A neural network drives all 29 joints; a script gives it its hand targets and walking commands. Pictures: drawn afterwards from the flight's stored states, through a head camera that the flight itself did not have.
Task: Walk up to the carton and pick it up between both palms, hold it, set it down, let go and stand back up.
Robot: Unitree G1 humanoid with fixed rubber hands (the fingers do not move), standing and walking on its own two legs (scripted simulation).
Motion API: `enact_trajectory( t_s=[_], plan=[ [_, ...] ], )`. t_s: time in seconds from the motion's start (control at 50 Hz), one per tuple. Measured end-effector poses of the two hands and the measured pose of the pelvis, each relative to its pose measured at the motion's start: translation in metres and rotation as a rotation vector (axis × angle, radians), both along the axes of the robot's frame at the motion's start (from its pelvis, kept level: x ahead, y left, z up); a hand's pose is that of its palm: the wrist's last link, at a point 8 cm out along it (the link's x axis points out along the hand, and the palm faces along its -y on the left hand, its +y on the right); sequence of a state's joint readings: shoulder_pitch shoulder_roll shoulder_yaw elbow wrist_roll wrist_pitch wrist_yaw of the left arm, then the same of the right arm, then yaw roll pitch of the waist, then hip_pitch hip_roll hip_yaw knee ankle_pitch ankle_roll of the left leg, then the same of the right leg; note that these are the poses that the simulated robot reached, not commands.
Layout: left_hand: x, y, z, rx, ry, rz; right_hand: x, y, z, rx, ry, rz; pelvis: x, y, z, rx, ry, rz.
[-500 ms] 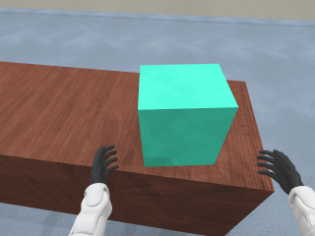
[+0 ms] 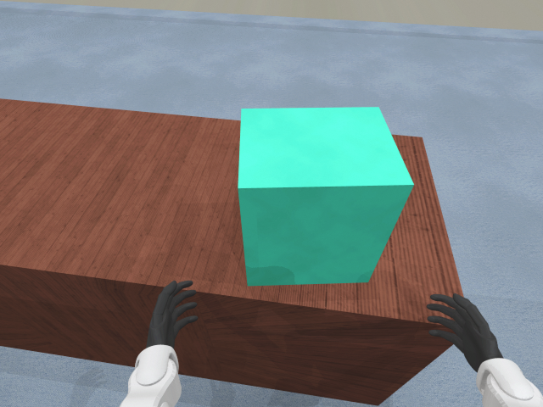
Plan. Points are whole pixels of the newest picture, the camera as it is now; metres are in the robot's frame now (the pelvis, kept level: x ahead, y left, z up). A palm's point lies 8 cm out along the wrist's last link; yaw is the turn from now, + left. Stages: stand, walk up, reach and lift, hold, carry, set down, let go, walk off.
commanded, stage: set down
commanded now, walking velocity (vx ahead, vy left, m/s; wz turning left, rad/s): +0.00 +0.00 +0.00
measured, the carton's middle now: (309, 201) +0.48 -0.01 +0.02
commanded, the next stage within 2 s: let go in 1.16 s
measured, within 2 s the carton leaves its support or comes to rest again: neither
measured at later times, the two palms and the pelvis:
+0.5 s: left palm (143, 369) +0.20 +0.22 -0.05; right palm (453, 381) +0.22 -0.23 -0.06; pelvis +0.01 +0.01 +0.00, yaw +0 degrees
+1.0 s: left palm (134, 399) +0.16 +0.23 -0.08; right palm out of the picture +0.18 -0.22 -0.08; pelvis +0.00 +0.01 +0.00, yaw +0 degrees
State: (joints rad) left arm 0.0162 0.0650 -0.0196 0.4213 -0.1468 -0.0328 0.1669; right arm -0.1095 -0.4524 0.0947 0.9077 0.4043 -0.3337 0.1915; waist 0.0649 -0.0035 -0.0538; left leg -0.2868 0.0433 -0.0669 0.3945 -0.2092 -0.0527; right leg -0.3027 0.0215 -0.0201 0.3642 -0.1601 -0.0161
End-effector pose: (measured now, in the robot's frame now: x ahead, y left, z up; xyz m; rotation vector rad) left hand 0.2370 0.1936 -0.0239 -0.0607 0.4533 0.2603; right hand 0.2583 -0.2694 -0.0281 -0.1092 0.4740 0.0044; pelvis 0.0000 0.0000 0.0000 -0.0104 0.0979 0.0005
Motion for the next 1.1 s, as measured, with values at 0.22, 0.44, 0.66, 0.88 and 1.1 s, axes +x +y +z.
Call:
enact_trajectory(
  t_s=[0.22, 0.44, 0.66, 0.88, 1.1],
  plan=[
    [-0.010, 0.014, -0.014, 0.000, 0.072, -0.026, -0.011, 0.011, -0.012, -0.025, 0.046, -0.028, 0.011, 0.003, 0.001, -0.002, -0.038, 0.003],
    [-0.031, 0.025, -0.024, -0.003, 0.148, -0.044, -0.032, 0.033, -0.026, -0.037, 0.098, -0.035, 0.011, 0.006, 0.001, -0.002, -0.091, 0.005],
    [-0.054, 0.025, -0.033, -0.016, 0.221, -0.078, -0.059, 0.043, -0.034, -0.055, 0.139, -0.070, 0.003, 0.005, 0.001, -0.001, -0.161, 0.005],
    [-0.068, 0.031, -0.046, 0.008, 0.334, -0.111, -0.079, 0.051, -0.048, -0.076, 0.230, -0.071, 0.001, 0.005, 0.000, -0.001, -0.177, 0.006],
    [-0.076, 0.034, -0.054, 0.013, 0.385, -0.120, -0.082, 0.051, -0.052, -0.084, 0.242, -0.078, 0.005, 0.006, 0.001, -0.001, -0.164, 0.006]
  ],
)
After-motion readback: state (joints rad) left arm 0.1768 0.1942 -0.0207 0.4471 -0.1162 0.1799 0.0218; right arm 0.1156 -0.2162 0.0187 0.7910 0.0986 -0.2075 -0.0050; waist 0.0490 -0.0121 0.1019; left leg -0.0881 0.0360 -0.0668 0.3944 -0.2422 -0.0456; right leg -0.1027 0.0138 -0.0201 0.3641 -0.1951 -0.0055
